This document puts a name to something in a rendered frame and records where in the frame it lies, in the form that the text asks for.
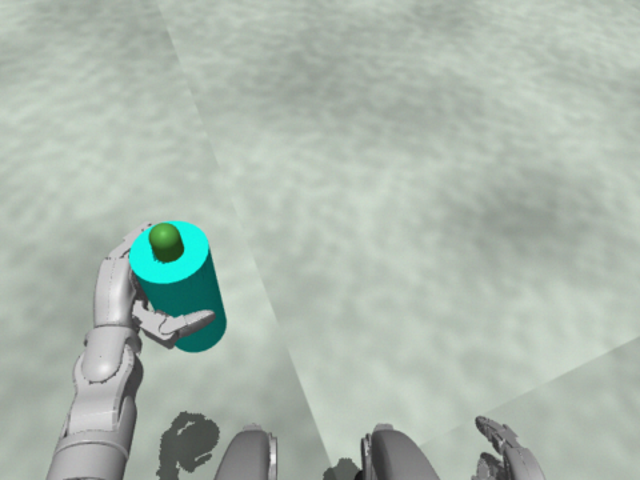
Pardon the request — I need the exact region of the left robot arm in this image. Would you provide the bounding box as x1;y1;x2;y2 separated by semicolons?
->
46;325;143;480

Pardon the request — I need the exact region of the bottle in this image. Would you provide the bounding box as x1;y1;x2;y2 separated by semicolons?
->
129;221;227;353

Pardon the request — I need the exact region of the right robot hand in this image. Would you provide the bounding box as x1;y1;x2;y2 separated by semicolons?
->
471;416;546;480

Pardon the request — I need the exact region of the left robot hand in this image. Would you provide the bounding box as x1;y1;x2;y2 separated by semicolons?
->
93;221;216;349

